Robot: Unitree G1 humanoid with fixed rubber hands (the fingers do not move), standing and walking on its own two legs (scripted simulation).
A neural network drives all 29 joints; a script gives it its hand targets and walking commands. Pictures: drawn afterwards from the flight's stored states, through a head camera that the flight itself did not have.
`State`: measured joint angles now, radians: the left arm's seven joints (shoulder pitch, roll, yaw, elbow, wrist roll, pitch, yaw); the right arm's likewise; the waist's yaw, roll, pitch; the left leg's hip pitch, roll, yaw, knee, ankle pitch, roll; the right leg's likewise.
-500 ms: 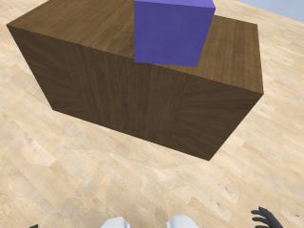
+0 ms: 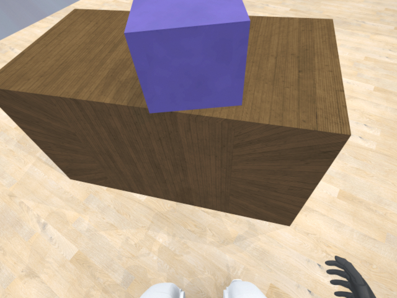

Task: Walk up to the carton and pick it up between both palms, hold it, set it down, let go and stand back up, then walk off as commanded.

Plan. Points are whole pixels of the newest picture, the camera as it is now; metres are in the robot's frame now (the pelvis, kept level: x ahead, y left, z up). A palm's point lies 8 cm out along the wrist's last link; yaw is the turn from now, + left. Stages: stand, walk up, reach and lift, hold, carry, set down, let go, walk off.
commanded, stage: walk up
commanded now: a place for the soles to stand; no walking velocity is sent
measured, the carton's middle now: (190, 52) +0.74 +0.05 +0.08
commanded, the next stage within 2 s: none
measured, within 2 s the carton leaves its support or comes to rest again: neither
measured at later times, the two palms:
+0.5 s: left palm out of the picture +0.16 +0.45 -0.05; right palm (299, 270) +0.19 -0.20 -0.11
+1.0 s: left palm out of the picture +0.15 +0.59 -0.09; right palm (242, 217) +0.28 -0.08 -0.05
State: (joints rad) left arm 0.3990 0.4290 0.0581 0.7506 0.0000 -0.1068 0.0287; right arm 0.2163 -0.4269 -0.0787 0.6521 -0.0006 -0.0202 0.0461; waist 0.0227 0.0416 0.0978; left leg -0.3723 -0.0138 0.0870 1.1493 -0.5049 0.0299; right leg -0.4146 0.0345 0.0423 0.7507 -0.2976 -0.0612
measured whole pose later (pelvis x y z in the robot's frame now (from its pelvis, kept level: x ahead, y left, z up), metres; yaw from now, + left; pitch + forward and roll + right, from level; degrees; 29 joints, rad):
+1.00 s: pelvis +0.13 +0.25 +0.00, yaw -4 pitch -5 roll -1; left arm 0.42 0.46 0.07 0.82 0.00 -0.06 0.08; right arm 0.13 -0.43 -0.10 0.66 0.00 0.01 0.03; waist 0.04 0.00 0.16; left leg -0.45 -0.13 0.08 1.02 -0.35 -0.12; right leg -0.31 0.01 0.08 0.66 -0.25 -0.04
